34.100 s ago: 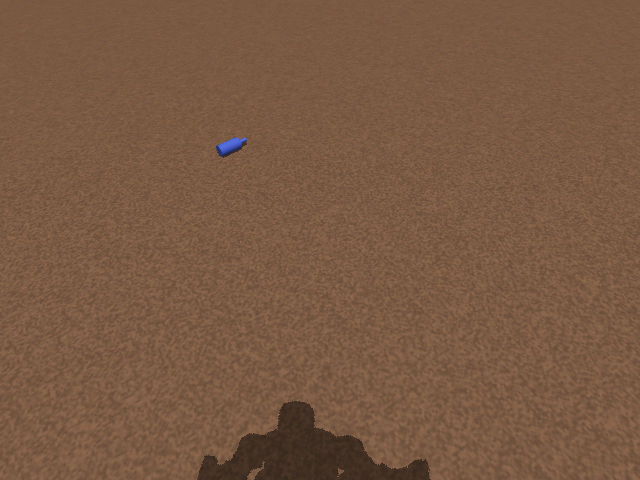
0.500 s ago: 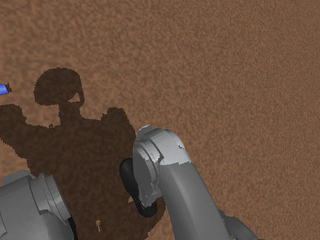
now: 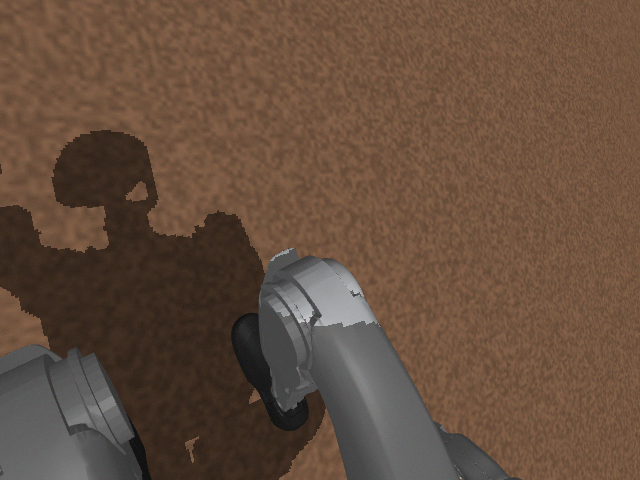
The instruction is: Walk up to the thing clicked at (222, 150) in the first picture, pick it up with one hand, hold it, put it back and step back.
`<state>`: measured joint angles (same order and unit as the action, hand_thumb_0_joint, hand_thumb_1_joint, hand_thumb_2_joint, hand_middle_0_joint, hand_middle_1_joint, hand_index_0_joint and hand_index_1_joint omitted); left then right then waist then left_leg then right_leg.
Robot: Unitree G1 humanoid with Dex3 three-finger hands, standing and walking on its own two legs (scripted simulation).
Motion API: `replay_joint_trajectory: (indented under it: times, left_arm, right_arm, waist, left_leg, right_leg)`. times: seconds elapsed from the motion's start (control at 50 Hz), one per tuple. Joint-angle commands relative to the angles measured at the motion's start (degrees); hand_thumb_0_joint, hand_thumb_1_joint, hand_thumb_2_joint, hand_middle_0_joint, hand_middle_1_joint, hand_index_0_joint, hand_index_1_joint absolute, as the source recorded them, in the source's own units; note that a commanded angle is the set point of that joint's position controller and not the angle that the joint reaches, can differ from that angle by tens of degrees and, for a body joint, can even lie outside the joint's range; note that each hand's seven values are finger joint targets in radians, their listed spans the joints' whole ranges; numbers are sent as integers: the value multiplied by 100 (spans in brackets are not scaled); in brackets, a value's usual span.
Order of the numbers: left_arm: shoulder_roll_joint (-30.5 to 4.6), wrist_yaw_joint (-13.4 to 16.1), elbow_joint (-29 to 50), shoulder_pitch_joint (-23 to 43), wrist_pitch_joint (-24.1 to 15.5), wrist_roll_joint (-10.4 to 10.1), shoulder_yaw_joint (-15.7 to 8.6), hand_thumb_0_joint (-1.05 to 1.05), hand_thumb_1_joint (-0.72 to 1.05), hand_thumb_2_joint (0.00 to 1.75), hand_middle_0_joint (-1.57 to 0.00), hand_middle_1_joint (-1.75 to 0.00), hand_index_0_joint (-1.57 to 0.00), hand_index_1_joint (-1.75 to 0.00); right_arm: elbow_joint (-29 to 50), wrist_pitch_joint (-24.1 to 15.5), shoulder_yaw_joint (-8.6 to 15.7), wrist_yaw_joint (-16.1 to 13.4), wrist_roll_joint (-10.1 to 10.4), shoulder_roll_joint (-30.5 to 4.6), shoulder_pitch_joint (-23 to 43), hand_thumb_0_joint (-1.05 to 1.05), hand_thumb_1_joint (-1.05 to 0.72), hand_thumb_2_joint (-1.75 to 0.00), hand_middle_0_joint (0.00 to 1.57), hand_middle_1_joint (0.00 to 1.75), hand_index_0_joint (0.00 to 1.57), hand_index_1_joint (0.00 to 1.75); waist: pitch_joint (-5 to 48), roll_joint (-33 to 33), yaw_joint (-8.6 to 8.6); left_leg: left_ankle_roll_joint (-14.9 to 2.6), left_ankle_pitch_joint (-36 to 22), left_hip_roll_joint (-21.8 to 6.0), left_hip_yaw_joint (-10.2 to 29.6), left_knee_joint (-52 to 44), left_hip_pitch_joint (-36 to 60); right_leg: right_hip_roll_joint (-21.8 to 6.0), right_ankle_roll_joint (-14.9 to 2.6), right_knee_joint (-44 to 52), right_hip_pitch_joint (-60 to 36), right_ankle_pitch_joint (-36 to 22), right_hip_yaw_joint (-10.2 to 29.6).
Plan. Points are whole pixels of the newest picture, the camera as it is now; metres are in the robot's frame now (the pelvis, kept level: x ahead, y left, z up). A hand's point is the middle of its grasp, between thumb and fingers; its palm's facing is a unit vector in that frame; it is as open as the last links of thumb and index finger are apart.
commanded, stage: open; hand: left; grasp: from above
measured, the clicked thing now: out of the picture +0.50 +0.29 -0.28
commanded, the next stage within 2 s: withdraw in 0.58 s
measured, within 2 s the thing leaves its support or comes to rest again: neither
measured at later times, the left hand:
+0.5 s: hand out of the picture +0.48 +0.30 -0.25, palm faces -0.45 -0.13 -0.89, open 12.9 cm
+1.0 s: hand out of the picture +0.51 +0.32 -0.19, palm faces -0.28 -0.11 -0.95, open 13.3 cm
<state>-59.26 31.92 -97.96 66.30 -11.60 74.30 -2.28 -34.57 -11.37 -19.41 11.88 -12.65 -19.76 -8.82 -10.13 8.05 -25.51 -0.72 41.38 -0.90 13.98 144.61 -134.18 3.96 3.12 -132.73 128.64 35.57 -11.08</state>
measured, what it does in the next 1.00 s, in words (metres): stands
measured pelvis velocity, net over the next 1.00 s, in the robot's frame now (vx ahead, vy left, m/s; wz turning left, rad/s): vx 0.01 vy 0.00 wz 0.02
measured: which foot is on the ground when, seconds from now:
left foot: down 0.00-1.00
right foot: down 0.00-1.00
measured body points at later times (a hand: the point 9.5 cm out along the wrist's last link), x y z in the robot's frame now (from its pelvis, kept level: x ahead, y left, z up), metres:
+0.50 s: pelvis +0.00 +0.00 +0.00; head +0.29 +0.13 +0.32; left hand +0.50 +0.31 -0.20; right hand +0.03 -0.25 -0.04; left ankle +0.06 +0.12 -0.28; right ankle +0.12 -0.11 -0.28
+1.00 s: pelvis +0.01 +0.00 +0.01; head +0.27 +0.13 +0.35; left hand +0.52 +0.33 -0.13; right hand +0.04 -0.25 -0.05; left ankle +0.06 +0.12 -0.28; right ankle +0.12 -0.11 -0.28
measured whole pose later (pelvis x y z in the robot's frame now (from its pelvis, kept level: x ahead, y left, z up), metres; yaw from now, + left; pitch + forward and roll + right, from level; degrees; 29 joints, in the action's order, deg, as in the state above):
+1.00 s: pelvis +0.01 +0.00 +0.01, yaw +1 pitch +33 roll -14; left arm -51.9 27.8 -81.7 62.1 -4.3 70.3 -3.9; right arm -36.1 -9.3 -14.0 14.0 -10.4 -18.5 -13.2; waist -3.5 4.0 -21.6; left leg -0.3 41.6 -0.7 12.5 141.9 -134.9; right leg 3.2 2.2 -131.5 130.0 36.5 -10.0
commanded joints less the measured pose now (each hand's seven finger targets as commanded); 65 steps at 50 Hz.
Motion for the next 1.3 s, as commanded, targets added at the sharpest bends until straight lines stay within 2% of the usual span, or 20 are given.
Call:
replay_joint_trajectory:
  times: [0.0,0.12,0.16,0.18,0.22,0.32,0.4,0.44,0.52,0.64,0.68,0.76,0.84,0.9,0.94,1.02,1.08,1.14,1.2,1.28]
  left_arm:
    - [-1052,198,516,1382,74,-70,-53,0,-15,68,-40,-66,-40,-66]
    - [-1184,99,527,1421,45,-95,-106,0,-23,75,-33,-75,-33,-75]
    - [-1226,85,845,1560,-3,-58,-180,0,-24,76,-32,-76,-32,-76]
    - [-1016,40,556,1362,11,-83,-4,0,-25,77,-31,-77,-31,-77]
    - [-1039,35,667,1494,-34,-116,-25,0,-27,78,-27,-79,-28,-79]
    - [-1198,76,570,1425,-79,-137,-29,0,-31,82,-23,-84,-24,-84]
    - [-1337,143,872,1541,-108,-71,-107,0,-34,86,-22,-85,-22,-86]
    - [-1159,136,663,1376,-80,-74,25,0,-36,87,-21,-85,-21,-85]
    - [-1308,179,784,1470,-20,-74,-116,0,-39,90,-18,-88,-17,-89]
    - [-1310,148,929,1496,23,-74,-165,0,-39,92,-17,-90,-17,-91]
    - [-1077,92,668,1361,67,-90,4,0,-40,89,-18,-91,-18,-90]
    - [-1414,118,1364,1685,125,-110,-318,0,-38,87,-21,-86,-21,-86]
    - [-1167,124,1813,1638,365,-194,-472,0,-38,87,-21,-84,-21,-84]
    - [-815,-49,2742,1715,669,-380,-321,0,-39,88,-20,-85,-19,-85]
    - [-467,-276,2874,1360,912,-541,-205,0,-41,90,-18,-86,-17,-87]
    - [203,-922,2876,1203,1242,-772,93,0,-40,89,-19,-86,-19,-87]
    - [271,-1525,3443,1247,1317,-853,166,0,-37,88,-23,-82,-22,-84]
    - [821,-2055,3426,1147,1261,-1034,389,0,-34,87,-24,-81,-23,-82]
    - [820,-2368,3062,1095,1136,-1032,364,0,-29,83,-29,-76,-28,-78]
    - [833,-2487,3090,1325,841,-1012,486,0,-25,80,-32,-74,-31,-75]
  right_arm:
    - [-174,39,525,-36,13,-1853,-1141,0,-89,-90,20,30,20,30]
    - [-66,73,497,-57,0,-1896,-1142,0,-90,-90,20,30,20,30]
    - [-119,77,512,-68,5,-1933,-1159,0,-89,-90,20,30,20,30]
    - [-77,72,512,-61,-1,-1890,-1087,0,-90,-90,20,30,20,30]
    - [-44,73,486,-66,-4,-1947,-1158,0,-89,-90,20,30,20,30]
    - [-6,85,475,-121,-13,-1933,-1099,0,-89,-90,20,30,20,30]
    - [-100,85,453,-133,-28,-1915,-1139,0,-89,-90,20,30,20,30]
    - [-54,80,452,-134,-25,-1903,-1149,0,-89,-90,20,30,20,30]
    - [-124,61,483,-132,-16,-1938,-1107,0,-89,-90,20,30,20,30]
    - [-143,96,473,-97,-25,-1909,-1191,0,-89,-90,20,30,20,30]
    - [-91,86,510,-84,-31,-1921,-1160,0,-91,-90,20,30,20,30]
    - [-121,63,647,-69,-25,-2006,-1284,0,-91,-90,20,30,20,30]
    - [-129,58,893,45,17,-1929,-1383,0,-91,-90,20,30,20,30]
    - [-113,122,1099,117,173,-1734,-1387,0,-90,-90,20,30,20,30]
    - [-209,216,1233,193,326,-1615,-1358,0,-90,-90,20,30,20,30]
    - [-325,560,1478,181,519,-1520,-1520,0,-90,-90,20,30,20,30]
    - [-259,853,1698,54,638,-1533,-1553,0,-90,-90,20,30,20,30]
    - [-132,1098,1797,-92,734,-1391,-1582,0,-90,-90,20,30,20,30]
    - [-99,1272,1852,-364,756,-1418,-1619,0,-90,-90,20,30,20,30]
    - [1,1357,1752,-592,741,-1168,-1461,0,-89,-90,20,30,20,30]
  waist:
    - [3610,-3347,-333]
    - [3461,-3272,-332]
    - [3681,-3494,-301]
    - [3578,-3377,-372]
    - [3438,-3115,-435]
    - [3404,-3037,-345]
    - [3694,-3349,-315]
    - [3535,-3146,-413]
    - [3595,-3492,-283]
    - [3739,-3558,-316]
    - [3504,-3348,-409]
    - [3956,-3796,-237]
    - [4318,-4059,-19]
    - [5311,-4527,335]
    - [5477,-4464,558]
    - [4978,-3540,477]
    - [5234,-3369,709]
    - [5012,-2778,579]
    - [4422,-2108,476]
    - [4353,-1797,585]
  left_leg:
    - [66,-1599,-193,-388,-1523,2862]
    - [49,-1262,-187,-410,-1587,2707]
    - [116,-1503,-211,-340,-1568,3035]
    - [86,-1439,-211,-378,-1571,2942]
    - [43,-1424,-182,-378,-1454,2699]
    - [28,-1054,-177,-422,-1561,2607]
    - [52,-1328,-206,-415,-1518,2860]
    - [24,-1338,-197,-445,-1503,2753]
    - [110,-1423,-235,-350,-1591,3003]
    - [108,-1620,-229,-360,-1586,3035]
    - [64,-1497,-212,-407,-1536,2845]
    - [136,-1641,-223,-404,-1621,3320]
    - [144,-1622,-169,-477,-1711,3386]
    - [154,-1905,-143,-569,-1915,3932]
    - [114,-2104,-102,-688,-1897,3797]
    - [-4,-1672,-20,-830,-2131,3031]
    - [41,-1597,32,-847,-2471,3394]
    - [14,-1432,100,-856,-2651,3236]
    - [-45,-1079,167,-918,-2621,2802]
    - [-88,-837,211,-1120,-2606,2494]
  right_leg:
    - [180,-436,967,-2223,-1600,-507]
    - [165,-459,1049,-2241,-1307,-485]
    - [126,-481,984,-2077,-1420,-535]
    - [158,-458,989,-2157,-1425,-507]
    - [147,-443,1050,-2172,-1428,-530]
    - [181,-450,1136,-2277,-1128,-491]
    - [164,-439,1088,-2299,-1377,-497]
    - [191,-411,1105,-2391,-1435,-486]
    - [150,-469,1047,-2120,-1399,-517]
    - [151,-460,1035,-2287,-1573,-523]
    - [179,-443,1054,-2281,-1526,-504]
    - [119,-493,1052,-2219,-1544,-467]
    - [109,-533,1051,-2087,-1513,-454]
    - [130,-551,1057,-2176,-1674,-340]
    - [143,-562,1040,-2102,-1794,-233]
    - [149,-575,1398,-2131,-1563,-83]
    - [73,-651,1610,-2269,-1364,23]
    - [26,-661,1822,-2354,-1175,96]
    - [-18,-694,2123,-2224,-759,178]
    - [-28,-652,2292,-2506,-398,369]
